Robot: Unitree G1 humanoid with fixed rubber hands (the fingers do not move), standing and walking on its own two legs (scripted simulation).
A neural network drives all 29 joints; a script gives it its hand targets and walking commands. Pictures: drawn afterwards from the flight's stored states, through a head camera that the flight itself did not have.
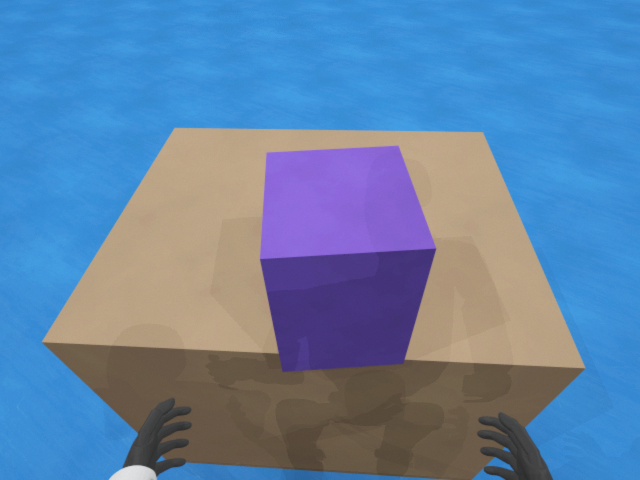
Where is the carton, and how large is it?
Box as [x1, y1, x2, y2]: [260, 146, 435, 371]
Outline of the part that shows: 398,146 266,153 260,261 282,371 403,363 434,254 435,246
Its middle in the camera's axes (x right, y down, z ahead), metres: +0.03 +0.04 +0.57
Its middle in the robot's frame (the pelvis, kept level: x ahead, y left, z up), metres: +0.40 -0.02 +0.04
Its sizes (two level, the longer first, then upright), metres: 0.198 0.186 0.262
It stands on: a pedestal, 0.68 m high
